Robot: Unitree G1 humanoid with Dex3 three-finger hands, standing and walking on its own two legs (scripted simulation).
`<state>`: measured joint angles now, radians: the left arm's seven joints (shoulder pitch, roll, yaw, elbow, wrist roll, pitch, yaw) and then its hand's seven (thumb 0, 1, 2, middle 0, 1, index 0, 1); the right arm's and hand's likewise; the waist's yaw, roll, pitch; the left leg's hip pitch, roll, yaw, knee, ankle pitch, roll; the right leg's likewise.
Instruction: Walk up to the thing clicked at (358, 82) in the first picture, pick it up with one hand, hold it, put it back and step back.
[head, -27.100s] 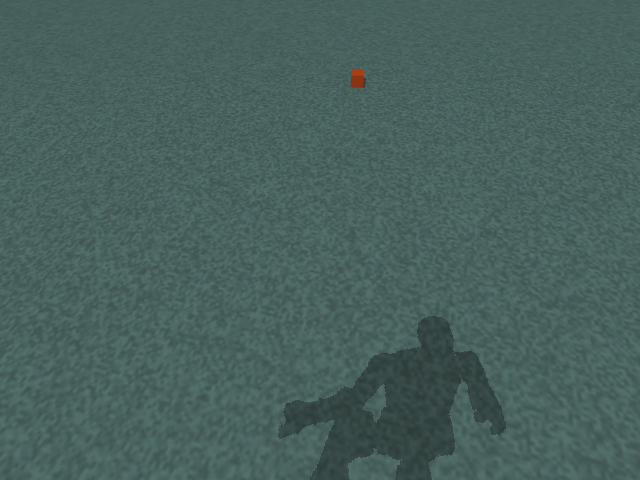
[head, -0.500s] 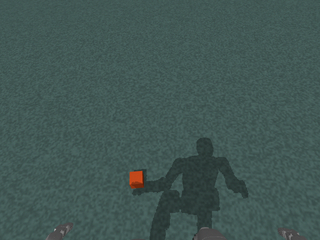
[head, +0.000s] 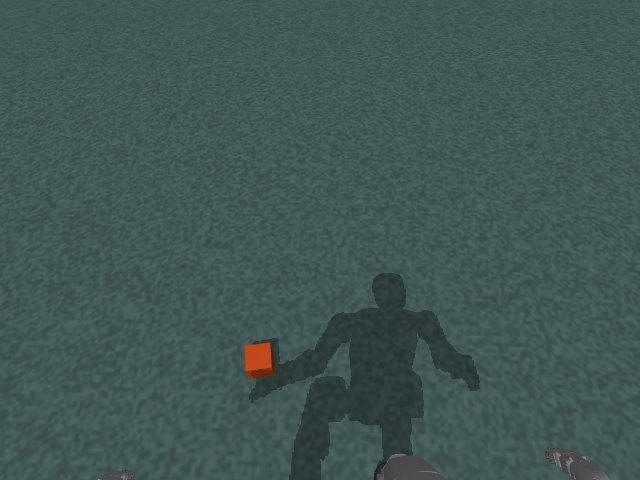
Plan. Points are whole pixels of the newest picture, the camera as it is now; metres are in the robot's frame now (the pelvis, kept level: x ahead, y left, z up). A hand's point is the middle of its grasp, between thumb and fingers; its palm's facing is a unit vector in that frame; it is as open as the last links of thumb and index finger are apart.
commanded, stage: walk up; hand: left
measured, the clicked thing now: (260, 360) +0.50 +0.23 -0.72
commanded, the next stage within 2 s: none
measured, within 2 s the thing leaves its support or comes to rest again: neither
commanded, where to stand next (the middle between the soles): +0.10 -0.03 m, yaw +2 degrees
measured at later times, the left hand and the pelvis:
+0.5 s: hand out of the picture +0.11 +0.25 -0.13, palm faces -0.08 -0.91 -0.40, open 7.3 cm; pelvis +0.04 -0.02 +0.00, yaw -3 degrees
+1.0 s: hand (162, 431) +0.20 +0.26 -0.16, palm faces +0.01 -0.92 -0.39, open 7.3 cm; pelvis +0.08 +0.00 -0.01, yaw +1 degrees
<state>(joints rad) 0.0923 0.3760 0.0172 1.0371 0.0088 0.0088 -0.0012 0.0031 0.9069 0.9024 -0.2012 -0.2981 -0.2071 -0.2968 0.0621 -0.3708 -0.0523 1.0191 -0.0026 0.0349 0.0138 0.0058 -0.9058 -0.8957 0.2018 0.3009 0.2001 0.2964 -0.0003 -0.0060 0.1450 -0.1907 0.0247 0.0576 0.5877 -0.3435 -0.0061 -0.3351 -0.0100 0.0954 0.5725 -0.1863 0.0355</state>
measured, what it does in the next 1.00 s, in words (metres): steps on the spot: left foot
